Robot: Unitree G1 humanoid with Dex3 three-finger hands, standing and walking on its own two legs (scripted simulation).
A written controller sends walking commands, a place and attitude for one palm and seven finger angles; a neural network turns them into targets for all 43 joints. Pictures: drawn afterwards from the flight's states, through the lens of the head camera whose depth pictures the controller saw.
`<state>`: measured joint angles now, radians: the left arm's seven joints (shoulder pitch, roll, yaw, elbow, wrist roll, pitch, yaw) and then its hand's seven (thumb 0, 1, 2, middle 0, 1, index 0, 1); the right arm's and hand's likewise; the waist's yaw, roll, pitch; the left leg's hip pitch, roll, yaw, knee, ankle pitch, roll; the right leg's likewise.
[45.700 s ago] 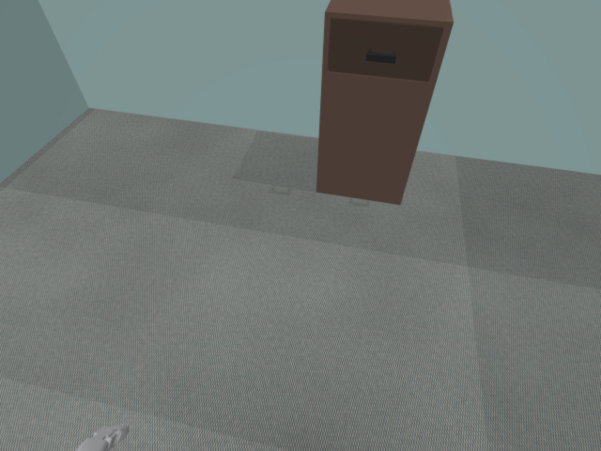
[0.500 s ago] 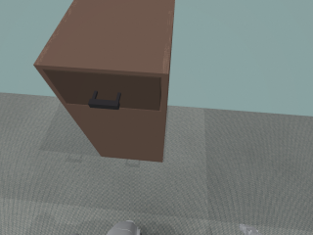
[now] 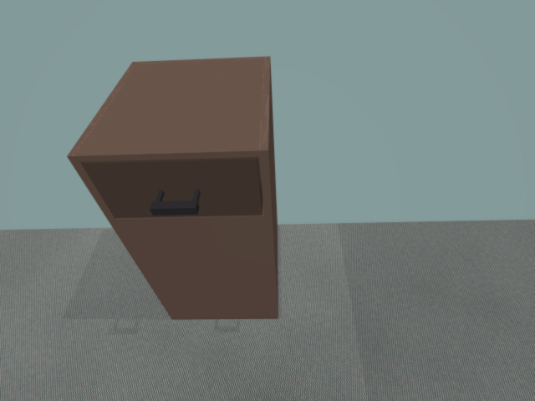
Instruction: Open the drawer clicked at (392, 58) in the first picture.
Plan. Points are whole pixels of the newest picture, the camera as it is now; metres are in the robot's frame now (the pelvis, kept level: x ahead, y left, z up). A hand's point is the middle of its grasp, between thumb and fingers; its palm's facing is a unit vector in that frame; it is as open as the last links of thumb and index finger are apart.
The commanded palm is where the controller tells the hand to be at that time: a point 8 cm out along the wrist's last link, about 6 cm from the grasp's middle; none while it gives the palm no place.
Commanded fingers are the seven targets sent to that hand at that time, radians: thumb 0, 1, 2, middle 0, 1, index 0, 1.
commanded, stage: come to a stop and stand still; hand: left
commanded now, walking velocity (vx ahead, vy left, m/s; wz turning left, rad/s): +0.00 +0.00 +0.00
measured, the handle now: (176, 201) +0.52 +0.24 -0.04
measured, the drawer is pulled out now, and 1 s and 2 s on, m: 0.00 0.00 0.00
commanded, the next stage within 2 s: look again from close up in 0.24 s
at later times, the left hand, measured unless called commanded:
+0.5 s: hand out of the picture -0.01 +0.14 -0.15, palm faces +0.05 -0.98 -0.18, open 7.4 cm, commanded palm none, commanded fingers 0.00 0.90 0.90 -0.20 -0.30 -0.20 -0.30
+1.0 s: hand out of the picture +0.05 +0.13 -0.15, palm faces +0.07 -0.98 -0.20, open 7.4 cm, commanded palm none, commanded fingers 0.00 0.90 0.90 -0.20 -0.30 -0.20 -0.30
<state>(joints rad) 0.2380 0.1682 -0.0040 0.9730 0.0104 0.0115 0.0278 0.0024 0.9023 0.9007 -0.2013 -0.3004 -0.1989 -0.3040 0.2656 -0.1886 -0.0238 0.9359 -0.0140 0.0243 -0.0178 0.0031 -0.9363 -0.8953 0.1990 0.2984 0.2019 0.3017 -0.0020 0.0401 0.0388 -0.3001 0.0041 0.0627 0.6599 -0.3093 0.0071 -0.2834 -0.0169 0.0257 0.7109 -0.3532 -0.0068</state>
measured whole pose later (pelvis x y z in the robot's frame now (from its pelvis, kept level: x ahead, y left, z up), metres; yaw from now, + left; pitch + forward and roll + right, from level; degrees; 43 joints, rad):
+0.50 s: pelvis +0.01 -0.01 +0.02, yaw +1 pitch +0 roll +1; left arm 0.33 0.11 -0.01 1.12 0.01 -0.01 0.02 0.00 0.90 0.90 -0.20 -0.30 -0.20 -0.30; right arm 0.37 -0.15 0.00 1.08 -0.01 0.00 -0.02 0.01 -0.91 -0.90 0.20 0.30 0.20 0.30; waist 0.00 0.03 0.02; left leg -0.25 0.02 0.03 0.46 -0.21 -0.02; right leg -0.23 0.01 0.00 0.51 -0.29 -0.03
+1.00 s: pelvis +0.07 -0.03 +0.02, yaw +1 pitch +1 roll +1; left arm 0.30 0.12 0.00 1.14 0.01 -0.03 0.03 0.01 0.91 0.90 -0.20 -0.30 -0.20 -0.30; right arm 0.28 -0.16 0.00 1.11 -0.01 -0.01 -0.04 0.01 -0.93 -0.90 0.20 0.30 0.20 0.30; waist 0.01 0.02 0.02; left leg -0.17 0.04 0.02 0.43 -0.27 -0.05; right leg -0.13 0.03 -0.01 0.46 -0.34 -0.05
